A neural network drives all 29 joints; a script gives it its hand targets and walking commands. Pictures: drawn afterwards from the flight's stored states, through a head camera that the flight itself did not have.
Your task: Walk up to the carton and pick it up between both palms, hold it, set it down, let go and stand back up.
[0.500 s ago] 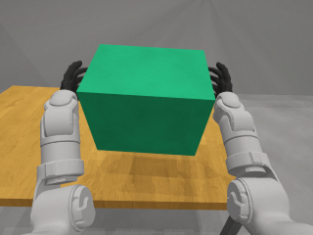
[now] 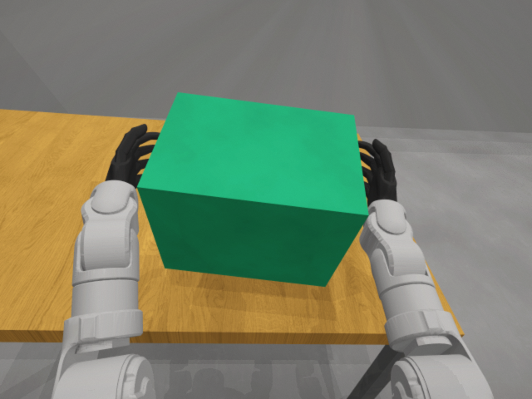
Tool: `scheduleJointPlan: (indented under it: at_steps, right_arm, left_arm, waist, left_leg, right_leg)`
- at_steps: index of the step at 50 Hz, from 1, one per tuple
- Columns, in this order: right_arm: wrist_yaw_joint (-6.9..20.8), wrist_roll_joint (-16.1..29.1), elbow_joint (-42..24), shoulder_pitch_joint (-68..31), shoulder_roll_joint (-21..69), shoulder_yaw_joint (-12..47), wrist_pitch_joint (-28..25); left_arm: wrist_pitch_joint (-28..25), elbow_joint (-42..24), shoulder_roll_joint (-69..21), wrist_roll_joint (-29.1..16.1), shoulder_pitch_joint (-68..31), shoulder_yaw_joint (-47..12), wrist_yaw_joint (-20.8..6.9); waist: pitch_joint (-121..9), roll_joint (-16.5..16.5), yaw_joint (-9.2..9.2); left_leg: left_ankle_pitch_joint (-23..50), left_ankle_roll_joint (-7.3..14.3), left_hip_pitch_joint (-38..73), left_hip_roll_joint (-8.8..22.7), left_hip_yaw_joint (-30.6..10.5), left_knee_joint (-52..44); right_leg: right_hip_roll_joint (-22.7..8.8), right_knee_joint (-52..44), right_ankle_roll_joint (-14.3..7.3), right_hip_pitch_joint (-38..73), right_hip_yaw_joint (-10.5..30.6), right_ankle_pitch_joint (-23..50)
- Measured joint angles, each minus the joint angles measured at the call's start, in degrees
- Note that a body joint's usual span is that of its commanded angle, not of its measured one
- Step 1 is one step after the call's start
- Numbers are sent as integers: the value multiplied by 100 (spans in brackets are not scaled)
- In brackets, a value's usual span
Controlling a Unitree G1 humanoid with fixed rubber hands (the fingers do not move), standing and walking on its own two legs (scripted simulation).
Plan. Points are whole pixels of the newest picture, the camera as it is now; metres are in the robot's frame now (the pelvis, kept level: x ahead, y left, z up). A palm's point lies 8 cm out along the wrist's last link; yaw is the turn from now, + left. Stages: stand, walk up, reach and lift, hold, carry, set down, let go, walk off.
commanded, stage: set down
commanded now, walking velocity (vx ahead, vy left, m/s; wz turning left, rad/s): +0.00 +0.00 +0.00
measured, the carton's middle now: (255, 194) +0.41 -0.04 +0.14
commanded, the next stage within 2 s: none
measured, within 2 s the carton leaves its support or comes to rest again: neither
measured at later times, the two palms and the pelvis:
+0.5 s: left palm (126, 179) +0.40 +0.16 +0.18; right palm (372, 197) +0.35 -0.20 +0.18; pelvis -0.01 +0.01 +0.00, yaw +0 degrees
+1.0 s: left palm (139, 175) +0.44 +0.14 +0.17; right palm (374, 203) +0.35 -0.21 +0.17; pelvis +0.01 +0.01 +0.00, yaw -2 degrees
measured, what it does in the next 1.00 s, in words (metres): stands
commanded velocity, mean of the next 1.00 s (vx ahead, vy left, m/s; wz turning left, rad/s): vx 0.00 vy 0.00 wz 0.00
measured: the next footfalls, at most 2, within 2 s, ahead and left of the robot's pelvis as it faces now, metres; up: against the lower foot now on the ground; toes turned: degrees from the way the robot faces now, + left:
none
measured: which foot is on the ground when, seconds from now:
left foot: down 0.00-1.00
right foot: down 0.00-1.00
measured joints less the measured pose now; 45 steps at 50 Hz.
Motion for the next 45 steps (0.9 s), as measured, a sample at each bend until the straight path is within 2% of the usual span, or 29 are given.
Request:
scheduleJointPlan:
  at_steps: [11, 19, 27, 34, 41, 45]
  right_arm:
    - [161, -612, 614, -576, 223, -650, 22]
    - [274, -952, 817, -594, 468, -1166, -229]
    - [297, -988, 937, -530, 444, -1241, -303]
    - [253, -855, 854, -443, 389, -1144, -461]
    - [236, -994, 894, -488, 466, -1162, -342]
    - [222, -1130, 766, -400, 628, -1235, -334]
  left_arm:
    - [-109, 972, 14, 272, -746, 413, -118]
    - [-394, 1464, 110, 224, -858, 377, -108]
    - [-605, 1895, 162, 164, -898, 282, -63]
    - [-836, 1912, 201, -27, -787, 113, 25]
    - [-887, 2224, 266, 114, -950, 320, -107]
    - [-1029, 2423, 389, -17, -940, 326, -155]
  waist:
    - [-54, -35, 132]
    - [-48, -79, 102]
    - [10, -98, 59]
    - [-70, -50, 26]
    - [16, -32, -22]
    - [-73, -27, -98]
  left_leg:
    - [196, 26, -21, -36, 98, -202]
    - [214, 47, -79, -79, 85, -210]
    - [148, 74, -83, -82, 139, -173]
    - [96, 77, -171, -64, 208, -154]
    - [80, 99, -64, -67, 259, -199]
    - [100, 110, -162, -73, 271, -226]
  right_leg:
    - [-63, 92, 15, -174, 24, 58]
    - [-122, 105, 46, -221, -53, 44]
    - [-140, 91, 75, -210, -56, 20]
    - [-135, 61, 86, -294, -37, 15]
    - [-149, 55, 102, -217, -29, -7]
    - [-159, 26, 107, -315, -40, 16]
